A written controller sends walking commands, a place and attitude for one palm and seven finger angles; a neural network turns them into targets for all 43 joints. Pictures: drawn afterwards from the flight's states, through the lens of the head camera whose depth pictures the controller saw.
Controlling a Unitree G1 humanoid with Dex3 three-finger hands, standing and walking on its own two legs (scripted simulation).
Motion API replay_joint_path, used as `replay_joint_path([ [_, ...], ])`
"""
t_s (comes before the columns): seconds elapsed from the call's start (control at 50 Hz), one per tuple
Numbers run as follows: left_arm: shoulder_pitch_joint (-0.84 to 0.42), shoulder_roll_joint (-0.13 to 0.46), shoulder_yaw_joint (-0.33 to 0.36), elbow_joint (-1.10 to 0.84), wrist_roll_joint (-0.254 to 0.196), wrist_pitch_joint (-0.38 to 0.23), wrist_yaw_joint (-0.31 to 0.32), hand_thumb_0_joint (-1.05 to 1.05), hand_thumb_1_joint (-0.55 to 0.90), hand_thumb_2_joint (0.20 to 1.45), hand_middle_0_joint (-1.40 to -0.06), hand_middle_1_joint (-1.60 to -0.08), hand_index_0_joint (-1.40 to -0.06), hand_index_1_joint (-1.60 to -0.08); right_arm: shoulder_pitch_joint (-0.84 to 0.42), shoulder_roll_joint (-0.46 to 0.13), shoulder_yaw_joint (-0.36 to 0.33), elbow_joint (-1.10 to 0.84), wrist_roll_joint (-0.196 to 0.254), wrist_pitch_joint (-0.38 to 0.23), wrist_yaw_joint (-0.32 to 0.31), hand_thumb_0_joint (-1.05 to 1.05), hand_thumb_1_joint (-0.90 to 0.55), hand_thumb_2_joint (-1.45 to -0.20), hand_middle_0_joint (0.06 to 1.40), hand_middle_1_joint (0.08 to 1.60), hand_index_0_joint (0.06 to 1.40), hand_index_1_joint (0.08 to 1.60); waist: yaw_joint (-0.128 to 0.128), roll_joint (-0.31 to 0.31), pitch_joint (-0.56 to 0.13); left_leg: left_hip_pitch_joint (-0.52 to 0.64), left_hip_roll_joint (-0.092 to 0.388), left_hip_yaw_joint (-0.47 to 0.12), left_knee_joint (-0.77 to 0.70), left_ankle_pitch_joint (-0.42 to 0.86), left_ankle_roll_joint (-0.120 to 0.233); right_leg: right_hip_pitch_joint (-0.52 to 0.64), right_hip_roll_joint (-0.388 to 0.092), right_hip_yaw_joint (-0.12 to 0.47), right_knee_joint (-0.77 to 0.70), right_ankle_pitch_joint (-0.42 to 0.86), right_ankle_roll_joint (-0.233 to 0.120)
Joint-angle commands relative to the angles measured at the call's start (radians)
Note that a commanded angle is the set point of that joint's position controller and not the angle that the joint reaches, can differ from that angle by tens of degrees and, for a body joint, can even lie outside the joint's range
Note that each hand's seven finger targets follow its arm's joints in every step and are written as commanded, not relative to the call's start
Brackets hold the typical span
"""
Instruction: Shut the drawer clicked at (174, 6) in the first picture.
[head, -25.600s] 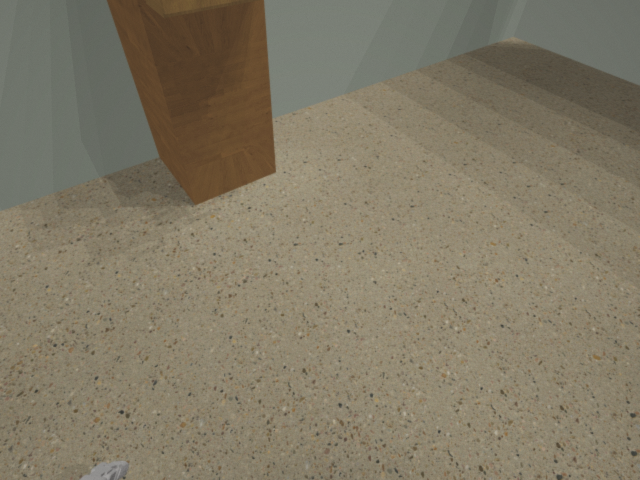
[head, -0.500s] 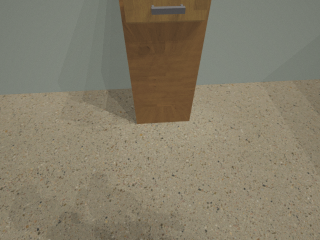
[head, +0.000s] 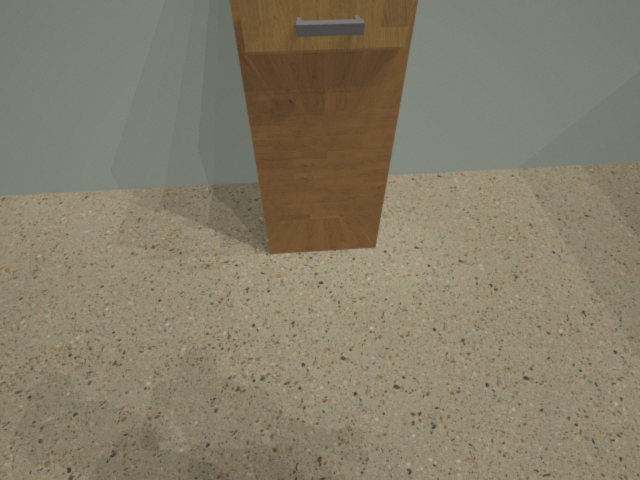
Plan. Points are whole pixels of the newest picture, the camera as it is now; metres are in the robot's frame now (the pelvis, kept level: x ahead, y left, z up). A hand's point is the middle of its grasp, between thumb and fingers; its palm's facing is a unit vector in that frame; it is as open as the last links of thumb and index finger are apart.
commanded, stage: turn to face it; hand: left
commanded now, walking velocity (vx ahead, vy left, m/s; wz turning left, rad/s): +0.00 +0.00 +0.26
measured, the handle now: (329, 24) +0.98 +0.03 +0.13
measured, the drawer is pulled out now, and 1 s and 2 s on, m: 0.06 0.06 0.06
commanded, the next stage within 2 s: take the last steps up to it in 0.12 s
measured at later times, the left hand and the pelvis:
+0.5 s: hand out of the picture +0.00 +0.19 -0.19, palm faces +0.05 -0.98 -0.19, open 7.4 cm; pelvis +0.02 +0.01 -0.01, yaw +2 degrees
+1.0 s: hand out of the picture +0.14 +0.11 -0.19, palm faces +0.13 -0.98 -0.17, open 7.3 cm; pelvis +0.16 -0.06 -0.01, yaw +6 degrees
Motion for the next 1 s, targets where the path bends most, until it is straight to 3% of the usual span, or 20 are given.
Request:
replay_joint_path([
  [0.0,-0.023,0.206,0.038,-0.064,-0.006,-0.016,0.015,0.000,0.900,0.900,-0.200,-0.300,-0.200,-0.300,-0.019,-0.181,-0.038,-0.057,0.004,-0.016,-0.013,0.000,-0.900,-0.900,0.200,0.300,0.200,0.300,0.002,-0.015,-0.101,0.022,0.097,-0.091,-0.019,0.220,0.032,0.026,-0.137,0.085,-0.020,0.256,-0.023],
  [0.2,0.048,0.101,0.022,-0.058,-0.009,0.015,0.026,0.000,0.900,0.900,-0.200,-0.300,-0.200,-0.300,0.051,-0.055,-0.018,-0.050,0.004,0.014,-0.014,0.000,-0.900,-0.900,0.200,0.300,0.200,0.300,0.005,-0.020,-0.082,-0.040,0.078,-0.091,0.051,0.220,0.015,0.004,-0.151,0.047,0.043,0.229,-0.005],
  [0.26,0.065,0.072,0.016,-0.042,-0.008,0.015,0.020,0.000,0.900,0.900,-0.200,-0.300,-0.200,-0.300,0.076,-0.024,-0.013,-0.027,-0.006,0.016,-0.011,0.000,-0.900,-0.900,0.200,0.300,0.200,0.300,0.002,-0.017,-0.060,-0.056,0.065,-0.088,0.040,0.025,0.016,-0.017,-0.132,0.052,-0.005,-0.058,-0.002],
  [0.32,0.097,0.074,0.025,-0.021,-0.001,0.025,0.011,0.000,0.900,0.900,-0.200,-0.300,-0.200,-0.300,0.110,0.011,-0.015,-0.011,-0.017,0.023,-0.006,0.000,-0.900,-0.900,0.200,0.300,0.200,0.300,0.004,-0.083,0.053,-0.148,0.022,-0.056,0.075,-0.227,0.020,-0.091,-0.136,0.090,-0.060,-0.380,-0.027],
  [0.4,0.125,0.053,0.040,-0.019,0.000,0.023,0.004,0.000,0.900,0.900,-0.200,-0.300,-0.200,-0.300,0.178,0.050,-0.024,0.000,-0.021,0.015,-0.006,0.000,-0.900,-0.900,0.200,0.300,0.200,0.300,-0.015,-0.090,0.100,-0.174,0.016,-0.027,0.145,-0.266,0.029,-0.164,-0.147,0.100,-0.041,-0.477,-0.062],
  [0.44,0.122,0.013,0.040,-0.025,-0.003,0.017,-0.001,0.000,0.900,0.900,-0.200,-0.300,-0.200,-0.300,0.233,0.047,-0.032,0.018,-0.023,0.004,-0.009,0.000,-0.900,-0.900,0.200,0.300,0.200,0.300,-0.033,0.019,0.116,-0.142,0.071,-0.111,0.074,-0.261,0.052,-0.207,-0.096,0.039,0.079,-0.383,-0.047],
  [0.48,0.097,-0.036,0.033,-0.046,0.000,0.007,-0.007,0.000,0.900,0.900,-0.200,-0.300,-0.200,-0.300,0.323,-0.006,-0.053,0.043,-0.023,-0.007,-0.018,0.000,-0.900,-0.900,0.200,0.300,0.200,0.300,-0.063,0.209,0.111,-0.040,0.220,-0.356,-0.060,-0.299,0.127,-0.338,-0.024,-0.058,0.335,-0.258,-0.017],
  [0.5,0.056,-0.050,0.032,-0.072,0.006,0.006,-0.009,0.000,0.900,0.900,-0.200,-0.300,-0.200,-0.300,0.387,-0.016,-0.064,0.053,-0.026,-0.011,-0.028,0.000,-0.900,-0.900,0.200,0.300,0.200,0.300,-0.086,0.256,0.127,0.046,0.279,-0.467,-0.097,-0.207,0.179,-0.469,-0.012,-0.052,0.461,-0.307,-0.011],
  [0.52,0.026,-0.050,0.034,-0.095,0.008,0.003,-0.010,0.000,0.900,0.900,-0.200,-0.300,-0.200,-0.300,0.446,-0.014,-0.067,0.060,-0.028,-0.016,-0.037,0.000,-0.900,-0.900,0.200,0.300,0.200,0.300,-0.104,0.251,0.118,0.119,0.312,-0.490,-0.083,-0.044,0.213,-0.555,-0.031,-0.010,0.576,-0.345,-0.015],
  [0.58,0.006,-0.073,0.040,-0.112,-0.001,-0.016,-0.018,0.000,0.900,0.900,-0.200,-0.300,-0.200,-0.300,0.467,0.013,-0.066,0.057,-0.027,-0.036,-0.048,0.000,-0.900,-0.900,0.200,0.300,0.200,0.300,-0.088,0.153,0.031,0.171,0.316,-0.392,0.006,0.318,0.221,-0.547,-0.071,0.037,0.608,-0.320,-0.015],
  [0.66,0.117,-0.110,0.048,-0.077,-0.006,-0.008,-0.033,0.000,0.900,0.900,-0.200,-0.300,-0.200,-0.300,0.341,0.020,-0.064,0.022,-0.023,-0.036,-0.047,0.000,-0.900,-0.900,0.200,0.300,0.200,0.300,-0.004,0.154,0.003,-0.096,0.198,-0.203,0.021,0.080,0.130,-0.199,-0.015,-0.056,0.342,-0.148,-0.002],
  [0.7,0.293,-0.064,0.072,-0.016,-0.004,-0.009,-0.028,0.000,0.900,0.900,-0.200,-0.300,-0.200,-0.300,0.297,0.041,-0.065,0.006,-0.012,-0.033,-0.045,0.000,-0.900,-0.900,0.200,0.300,0.200,0.300,0.080,0.018,-0.048,-0.288,0.112,-0.112,0.186,-0.082,0.079,0.118,0.000,-0.050,0.188,-0.035,-0.008],
  [0.72,0.405,0.009,0.092,0.017,0.004,-0.015,-0.016,0.000,0.900,0.900,-0.200,-0.300,-0.200,-0.300,0.283,0.099,-0.054,-0.016,-0.001,-0.035,-0.038,0.000,-0.900,-0.900,0.200,0.300,0.200,0.300,0.133,-0.182,-0.059,-0.464,0.019,-0.001,0.420,-0.239,0.041,0.262,-0.174,0.164,0.070,-0.223,-0.059],
  [0.74,0.463,0.078,0.102,0.028,0.003,-0.014,-0.002,0.000,0.900,0.900,-0.200,-0.300,-0.200,-0.300,0.240,0.140,-0.047,-0.053,0.008,-0.034,-0.034,0.000,-0.900,-0.900,0.200,0.300,0.200,0.300,0.153,-0.409,-0.049,-0.566,-0.020,0.026,0.709,-0.474,0.032,0.210,-0.399,0.513,-0.119,-0.371,-0.153],
  [0.76,0.400,0.053,0.091,0.013,-0.004,-0.005,0.006,0.000,0.900,0.900,-0.200,-0.300,-0.200,-0.300,0.220,0.107,-0.057,-0.055,-0.001,-0.024,-0.028,0.000,-0.900,-0.900,0.200,0.300,0.200,0.300,0.129,-0.305,0.018,-0.576,0.031,-0.041,0.840,-0.437,0.038,0.089,-0.403,0.522,-0.173,-0.504,-0.187],
  [0.78,0.325,0.010,0.086,-0.008,-0.002,-0.006,0.016,0.000,0.900,0.900,-0.200,-0.300,-0.200,-0.300,0.218,0.117,-0.062,-0.048,-0.002,-0.019,-0.022,0.000,-0.900,-0.900,0.200,0.300,0.200,0.300,0.086,-0.227,0.072,-0.575,0.072,-0.048,0.873,-0.359,0.036,0.009,-0.385,0.478,-0.177,-0.535,-0.195],
  [0.82,0.233,-0.041,0.070,-0.042,0.008,-0.013,0.024,0.000,0.900,0.900,-0.200,-0.300,-0.200,-0.300,0.222,0.141,-0.060,-0.034,-0.010,-0.013,-0.014,0.000,-0.900,-0.900,0.200,0.300,0.200,0.300,0.030,-0.157,0.081,-0.497,0.110,-0.048,0.839,-0.272,0.022,-0.111,-0.332,0.324,-0.128,-0.302,-0.185],
  [0.86,0.231,-0.066,0.061,-0.040,0.011,-0.026,0.023,0.000,0.900,0.900,-0.200,-0.300,-0.200,-0.300,0.237,0.182,-0.056,-0.030,-0.012,-0.001,-0.005,0.000,-0.900,-0.900,0.200,0.300,0.200,0.300,0.002,-0.074,0.072,-0.418,0.100,-0.007,0.759,-0.216,0.012,-0.161,-0.282,0.200,-0.124,-0.133,-0.168],
  [0.9,0.244,-0.061,0.061,-0.029,0.012,-0.036,0.023,0.000,0.900,0.900,-0.200,-0.300,-0.200,-0.300,0.229,0.201,-0.055,-0.046,-0.010,-0.001,0.004,0.000,-0.900,-0.900,0.200,0.300,0.200,0.300,-0.005,-0.069,0.060,-0.394,0.090,0.015,0.636,-0.189,0.009,-0.133,-0.255,0.155,-0.117,-0.037,-0.174],
  [0.98,0.319,-0.057,0.055,0.005,0.009,-0.046,0.018,0.000,0.900,0.900,-0.200,-0.300,-0.200,-0.300,0.107,0.180,-0.053,-0.101,-0.005,-0.020,0.011,0.000,-0.900,-0.900,0.200,0.300,0.200,0.300,0.032,-0.109,0.036,-0.414,0.057,0.054,0.452,-0.164,0.008,0.024,-0.237,0.159,-0.073,0.190,-0.185],
])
